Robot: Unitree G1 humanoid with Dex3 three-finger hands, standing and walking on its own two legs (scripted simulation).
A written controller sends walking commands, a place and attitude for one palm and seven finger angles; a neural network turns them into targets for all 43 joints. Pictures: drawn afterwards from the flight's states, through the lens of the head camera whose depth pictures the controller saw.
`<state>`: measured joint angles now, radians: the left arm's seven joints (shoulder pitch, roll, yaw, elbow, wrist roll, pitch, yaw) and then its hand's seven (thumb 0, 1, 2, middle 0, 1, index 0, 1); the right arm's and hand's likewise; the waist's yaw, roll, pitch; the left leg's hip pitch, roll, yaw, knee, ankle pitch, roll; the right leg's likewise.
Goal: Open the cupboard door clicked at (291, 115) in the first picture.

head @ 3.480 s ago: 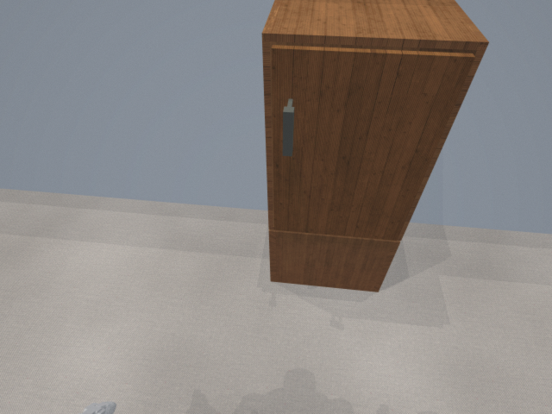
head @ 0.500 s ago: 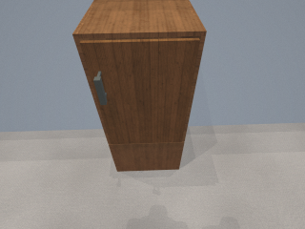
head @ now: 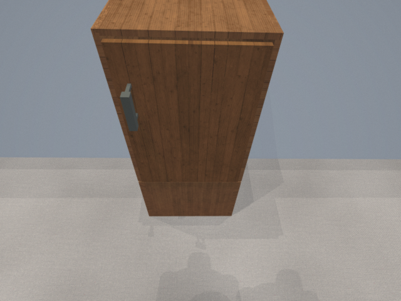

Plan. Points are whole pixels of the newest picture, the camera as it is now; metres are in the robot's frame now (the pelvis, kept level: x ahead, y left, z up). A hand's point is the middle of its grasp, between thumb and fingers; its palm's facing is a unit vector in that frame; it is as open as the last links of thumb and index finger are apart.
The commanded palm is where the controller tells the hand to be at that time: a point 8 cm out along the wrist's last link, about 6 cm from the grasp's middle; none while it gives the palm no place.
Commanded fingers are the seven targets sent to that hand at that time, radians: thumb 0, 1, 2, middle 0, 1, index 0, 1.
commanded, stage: look again from close up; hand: left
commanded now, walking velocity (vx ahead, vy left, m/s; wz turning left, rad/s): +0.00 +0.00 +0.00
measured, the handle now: (131, 107) +0.58 +0.23 +0.03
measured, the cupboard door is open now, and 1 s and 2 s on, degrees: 0 0 0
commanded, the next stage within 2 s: raise the hand with hooked fingers in 0.46 s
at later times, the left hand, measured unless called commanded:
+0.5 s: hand out of the picture +0.03 +0.21 -0.18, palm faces +0.02 -0.97 -0.23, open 7.4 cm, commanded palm none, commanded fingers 0.00 0.90 0.90 -0.20 -0.30 -0.20 -0.30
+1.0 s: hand (96, 290) +0.15 +0.22 -0.07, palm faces +0.09 -1.00 +0.02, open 8.7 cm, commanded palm +0.15 +0.27 -0.03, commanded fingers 0.00 0.36 0.67 -0.24 -0.64 -0.24 -0.64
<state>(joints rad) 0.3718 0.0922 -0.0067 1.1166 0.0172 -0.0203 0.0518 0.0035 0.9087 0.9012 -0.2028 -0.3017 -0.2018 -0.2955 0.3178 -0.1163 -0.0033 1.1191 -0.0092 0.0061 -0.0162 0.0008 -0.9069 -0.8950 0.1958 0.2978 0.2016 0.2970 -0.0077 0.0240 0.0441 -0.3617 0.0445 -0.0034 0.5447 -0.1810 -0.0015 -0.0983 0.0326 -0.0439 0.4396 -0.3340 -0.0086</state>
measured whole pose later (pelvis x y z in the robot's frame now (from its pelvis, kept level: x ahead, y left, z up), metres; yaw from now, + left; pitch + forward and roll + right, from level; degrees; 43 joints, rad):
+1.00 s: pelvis -0.04 -0.02 -0.08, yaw +0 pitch +10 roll -2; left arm 0.38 0.24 0.28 0.23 -0.34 -0.40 -0.39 0.01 0.59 0.77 -0.23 -0.51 -0.23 -0.50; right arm 0.19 -0.26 -0.05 0.53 0.03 -0.23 -0.06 0.01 -0.90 -0.89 0.20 0.30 0.20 0.30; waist 0.02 -0.01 -0.13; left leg -0.93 0.05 -0.04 1.10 -0.35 -0.02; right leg -0.73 0.03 -0.09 1.14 -0.60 -0.05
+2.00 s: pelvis -0.03 +0.03 -0.04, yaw +0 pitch +6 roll -4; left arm 0.06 0.38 0.36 0.26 -0.34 -0.20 -0.37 -0.01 -0.47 0.31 -0.30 -1.19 -0.30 -1.18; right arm 0.26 -0.26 0.06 0.55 0.04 -0.19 -0.10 0.01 -0.90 -0.89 0.20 0.30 0.21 0.30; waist 0.01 0.04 -0.07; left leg -0.73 0.03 -0.02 0.89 -0.27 0.04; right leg -0.50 0.02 -0.07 0.85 -0.46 0.01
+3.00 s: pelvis -0.02 +0.01 -0.04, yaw +0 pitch +8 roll -3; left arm -0.22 0.43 0.42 0.55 -0.32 -0.22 -0.43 -0.01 -0.50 0.30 -0.30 -1.20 -0.30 -1.20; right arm 0.25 -0.28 0.05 0.59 0.05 -0.16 -0.11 0.01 -0.90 -0.89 0.20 0.30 0.21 0.30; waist 0.01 0.03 -0.06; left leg -0.73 0.04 -0.03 0.88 -0.29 0.01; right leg -0.51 0.03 -0.08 0.85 -0.48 -0.01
